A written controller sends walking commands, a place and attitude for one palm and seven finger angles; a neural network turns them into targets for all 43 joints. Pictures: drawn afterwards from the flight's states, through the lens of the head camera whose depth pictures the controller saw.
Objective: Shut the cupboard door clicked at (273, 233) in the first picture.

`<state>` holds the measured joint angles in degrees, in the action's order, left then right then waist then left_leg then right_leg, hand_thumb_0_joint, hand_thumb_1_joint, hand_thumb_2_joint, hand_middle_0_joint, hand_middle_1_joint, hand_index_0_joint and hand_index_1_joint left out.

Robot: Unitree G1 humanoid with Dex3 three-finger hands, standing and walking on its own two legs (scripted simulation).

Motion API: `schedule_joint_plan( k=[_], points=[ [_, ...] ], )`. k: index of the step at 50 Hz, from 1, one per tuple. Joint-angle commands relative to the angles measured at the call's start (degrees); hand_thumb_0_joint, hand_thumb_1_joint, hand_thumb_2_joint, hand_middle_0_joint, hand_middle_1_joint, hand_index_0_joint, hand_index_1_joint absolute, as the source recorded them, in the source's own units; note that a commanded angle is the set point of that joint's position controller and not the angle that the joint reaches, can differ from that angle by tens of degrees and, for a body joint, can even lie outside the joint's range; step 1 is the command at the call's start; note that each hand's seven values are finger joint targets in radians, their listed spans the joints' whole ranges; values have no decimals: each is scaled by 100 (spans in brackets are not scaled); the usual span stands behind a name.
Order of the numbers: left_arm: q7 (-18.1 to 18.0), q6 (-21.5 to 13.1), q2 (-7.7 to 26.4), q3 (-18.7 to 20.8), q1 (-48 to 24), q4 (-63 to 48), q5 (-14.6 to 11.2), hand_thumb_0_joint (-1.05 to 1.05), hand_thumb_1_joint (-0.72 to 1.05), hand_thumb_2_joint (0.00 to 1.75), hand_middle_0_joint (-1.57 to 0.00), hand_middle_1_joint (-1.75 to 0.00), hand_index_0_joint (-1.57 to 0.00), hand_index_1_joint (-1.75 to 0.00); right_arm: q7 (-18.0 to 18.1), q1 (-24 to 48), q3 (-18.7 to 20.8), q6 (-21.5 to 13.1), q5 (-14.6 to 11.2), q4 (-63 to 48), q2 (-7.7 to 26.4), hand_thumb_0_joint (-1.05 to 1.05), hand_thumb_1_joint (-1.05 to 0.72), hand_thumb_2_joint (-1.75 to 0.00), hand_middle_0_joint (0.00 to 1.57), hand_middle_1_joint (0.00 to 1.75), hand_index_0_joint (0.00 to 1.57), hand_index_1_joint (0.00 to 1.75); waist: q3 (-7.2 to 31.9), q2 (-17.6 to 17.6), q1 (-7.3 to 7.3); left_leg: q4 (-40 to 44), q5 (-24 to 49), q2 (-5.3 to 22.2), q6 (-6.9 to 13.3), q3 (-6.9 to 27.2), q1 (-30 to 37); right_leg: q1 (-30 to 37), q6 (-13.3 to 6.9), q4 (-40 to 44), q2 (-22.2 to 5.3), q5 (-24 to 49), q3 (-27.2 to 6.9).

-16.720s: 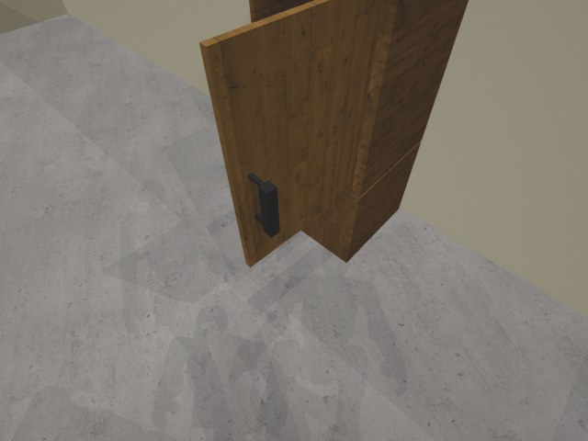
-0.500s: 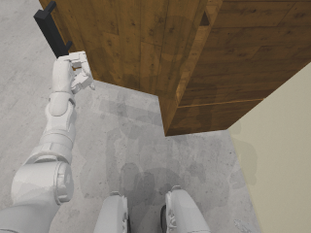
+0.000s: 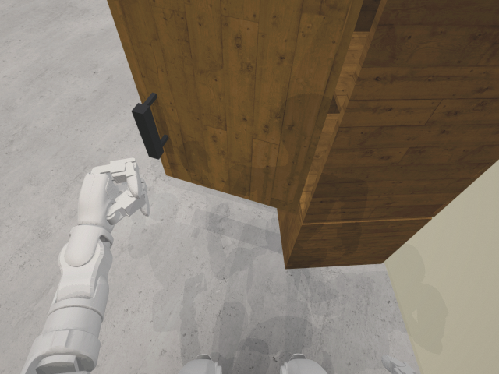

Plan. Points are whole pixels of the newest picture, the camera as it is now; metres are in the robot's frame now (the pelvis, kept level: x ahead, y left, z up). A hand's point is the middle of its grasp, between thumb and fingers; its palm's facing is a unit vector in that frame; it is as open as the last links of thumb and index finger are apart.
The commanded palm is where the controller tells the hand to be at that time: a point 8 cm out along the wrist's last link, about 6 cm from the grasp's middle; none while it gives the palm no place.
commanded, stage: draw the hand back to the body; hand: left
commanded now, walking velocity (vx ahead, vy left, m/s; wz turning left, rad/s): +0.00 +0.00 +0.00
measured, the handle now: (154, 126) +0.63 +0.22 -0.04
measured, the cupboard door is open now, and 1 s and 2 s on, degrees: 68 68 68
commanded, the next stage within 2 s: step back with the hand held close in 1.12 s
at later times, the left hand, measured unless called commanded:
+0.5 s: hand (36, 228) +0.27 +0.24 +0.16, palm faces +0.36 -0.88 -0.33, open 4.3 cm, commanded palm +0.22 +0.28 +0.19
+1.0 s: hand out of the picture +0.21 +0.26 +0.21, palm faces +0.48 -0.77 -0.41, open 7.3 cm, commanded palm +0.16 +0.29 +0.24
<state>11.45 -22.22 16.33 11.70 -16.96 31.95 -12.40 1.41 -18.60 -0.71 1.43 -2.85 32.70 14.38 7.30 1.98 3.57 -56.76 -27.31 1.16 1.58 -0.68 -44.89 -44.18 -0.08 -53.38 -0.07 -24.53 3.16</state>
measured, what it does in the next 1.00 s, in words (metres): rises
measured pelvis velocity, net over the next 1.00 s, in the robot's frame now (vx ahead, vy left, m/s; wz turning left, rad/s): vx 0.03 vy -0.02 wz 0.02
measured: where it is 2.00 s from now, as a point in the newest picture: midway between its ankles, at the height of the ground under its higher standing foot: outside the picture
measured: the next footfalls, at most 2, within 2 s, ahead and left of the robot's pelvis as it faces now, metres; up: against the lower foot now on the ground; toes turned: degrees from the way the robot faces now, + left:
none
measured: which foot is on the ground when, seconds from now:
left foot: down 0.00-1.00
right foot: down 0.00-1.00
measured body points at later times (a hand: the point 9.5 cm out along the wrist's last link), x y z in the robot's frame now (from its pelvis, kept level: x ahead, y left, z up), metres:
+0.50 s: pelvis +0.03 +0.00 +0.06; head +0.03 -0.03 +0.51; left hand +0.25 +0.29 +0.18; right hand +0.24 -0.20 -0.02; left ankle +0.00 +0.10 -0.68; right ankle +0.01 -0.12 -0.68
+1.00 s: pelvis +0.03 -0.02 +0.06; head +0.01 -0.05 +0.51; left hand +0.18 +0.29 +0.23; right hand +0.21 -0.24 -0.03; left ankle +0.00 +0.10 -0.68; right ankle +0.01 -0.12 -0.68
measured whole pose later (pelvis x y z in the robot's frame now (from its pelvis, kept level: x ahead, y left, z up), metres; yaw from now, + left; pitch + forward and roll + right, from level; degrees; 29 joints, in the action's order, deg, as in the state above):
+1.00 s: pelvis +0.03 -0.02 +0.06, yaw +1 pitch -3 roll +0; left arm -6.2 -4.3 18.6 19.4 25.7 -18.9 -3.8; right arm 5.4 -11.9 -0.7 -5.3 -0.8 36.8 13.5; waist -0.4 4.8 -4.2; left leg -23.7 -15.2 0.1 0.5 -0.9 -5.4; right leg -6.2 -0.7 -23.9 -0.2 -14.7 3.0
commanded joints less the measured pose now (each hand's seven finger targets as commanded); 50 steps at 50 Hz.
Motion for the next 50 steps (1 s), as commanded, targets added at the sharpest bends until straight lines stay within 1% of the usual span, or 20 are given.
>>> schedule_joint_plan(
  k=[1,2,3,4,6,8,10,11,13,15,16,20,29,30,32,37,40,44,47,50],
  points=[
    [229,-70,906,270,-769,-1821,-302,0,90,90,-119,-138,-119,-138,69,215,256,-366,-40,-869,765,0,-90,-90,20,30,20,30,1477,189,-144,1240,1722,-70,-53,189,1451,1499,-133,774,184,1666,35],
    [246,-31,978,340,-707,-2062,-344,0,90,90,-116,-135,-116,-135,83,278,251,-399,-42,-920,769,0,-90,-90,20,30,20,30,1480,133,-165,1307,1747,-64,-57,199,1512,1599,-127,813,182,1696,32],
    [-426,278,1328,134,-555,-2471,474,0,90,90,-113,-132,-113,-132,207,593,315,-236,-15,-1014,624,0,-90,-90,20,30,20,30,1792,258,-380,1619,1883,-106,-67,144,1996,1923,-190,1158,42,1583,-233],
    [-793,530,993,-12,-303,-2695,517,0,90,90,-111,-129,-111,-129,293,622,283,-213,5,-1118,558,0,-90,-90,20,30,20,30,1465,201,-246,1765,1836,-92,-56,150,2091,1943,-175,1326,51,1586,-181],
    [-1262,884,967,-114,-73,-3166,714,0,90,90,-105,-123,-105,-123,399,751,237,-191,20,-1087,568,0,-90,-90,20,30,20,30,1257,376,-249,1999,2042,-25,-69,205,2432,2172,-168,1515,20,1748,-141],
    [-1529,1143,970,-91,364,-3491,793,0,90,90,-100,-117,-100,-117,473,822,199,-208,48,-1074,540,0,-90,-90,20,30,20,30,1158,80,-288,2188,2424,8,-56,185,2695,2552,-147,1710,6,2050,-94],
    [-1674,1300,1061,-32,561,-3884,857,0,90,90,-94,-111,-94,-111,520,921,138,-262,59,-1052,508,0,-90,-90,20,30,20,30,1085,88,-330,2400,2728,-2,-40,144,3009,2884,-128,1958,-20,2313,-98],
    [-1720,1393,942,-93,784,-3912,855,0,90,90,-92,-108,-92,-108,527,951,128,-283,66,-1008,474,0,-90,-90,20,30,20,30,885,35,-326,2515,2796,17,-48,128,3091,2992,-124,2064,-26,2348,-76],
    [-1759,1517,861,-114,993,-4124,879,0,90,90,-86,-102,-86,-102,521,1044,84,-340,83,-973,447,0,-90,-90,20,30,20,30,566,105,-359,2746,2929,25,-66,106,3290,3158,-119,2294,-31,2419,-49],
    [-1787,1580,1033,95,1207,-4364,917,0,90,90,-81,-96,-81,-96,517,1108,33,-397,91,-933,449,0,-90,-90,20,30,20,30,539,210,-440,2952,3144,15,-81,98,3528,3407,-127,2498,-36,2536,-40],
    [-1779,1634,894,20,1413,-4408,892,0,90,90,-78,-93,-78,-93,499,1145,19,-420,110,-915,412,0,-90,-90,20,30,20,30,299,234,-446,3047,3158,34,-95,92,3577,3453,-123,2596,-38,2508,-35],
    [-1758,1706,998,275,2014,-4851,904,0,90,90,-67,-81,-67,-81,426,1262,-18,-515,155,-874,399,0,-90,-90,20,30,20,30,136,29,-544,3333,3280,33,-95,51,3802,3778,-101,2889,-46,2633,-12],
    [-1786,1704,1370,1016,3012,-5905,873,0,90,90,-42,-54,-42,-54,340,1425,20,-691,248,-766,373,0,-90,-90,20,30,20,30,-56,126,-673,3491,3312,-17,-71,-14,3917,4157,-73,3154,-71,2806,-53],
    [-1795,1655,1427,1112,3047,-6135,881,0,90,90,-39,-51,-39,-51,337,1439,26,-722,243,-775,355,0,-90,-90,20,30,20,30,87,72,-691,3491,3335,-22,-64,-9,3966,4199,-59,3129,-73,2825,-49],
    [-1813,1623,1458,1228,3292,-6390,874,0,90,90,-34,-45,-34,-45,336,1470,43,-782,240,-752,332,0,-90,-90,20,30,20,30,23,222,-715,3495,3289,-17,-61,-22,4003,4131,-48,3150,-66,2721,-56],
    [-1856,1486,1652,1679,3930,-6820,843,0,90,90,-20,-30,-20,-30,333,1475,102,-931,229,-684,318,0,-90,-90,20,30,20,30,-173,199,-768,3498,3041,-15,-47,-51,3882,4080,-36,3186,-73,2541,-78],
    [-1809,1518,1269,1349,3946,-6163,840,0,90,90,-20,-30,-20,-30,350,1408,125,-935,217,-562,376,0,-90,-90,20,30,20,30,-830,-209,-654,3605,2510,11,-17,-65,3725,3676,-6,3349,-84,2030,-87],
    [-1813,1448,1394,1396,3641,-6160,855,0,90,90,-20,-30,-20,-30,407,1430,181,-962,219,-527,433,0,-90,-90,20,30,20,30,-701,-220,-671,3615,2236,-10,39,-65,3809,3674,-5,3435,-94,1683,-155],
    [-1842,1373,1497,1481,3632,-6437,876,0,90,90,-20,-30,-20,-30,427,1460,168,-1022,232,-570,408,0,-90,-90,20,30,20,30,-287,24,-745,3602,2367,-53,56,-69,3925,3891,-21,3330,-105,1825,-165],
    [-1859,1344,1588,1561,3704,-6585,873,0,90,90,-20,-30,-20,-30,429,1484,139,-1086,239,-552,368,0,-90,-90,20,30,20,30,-331,150,-764,3588,2433,-61,39,-67,3874,3959,-30,3359,-114,1928,-188]
  ],
)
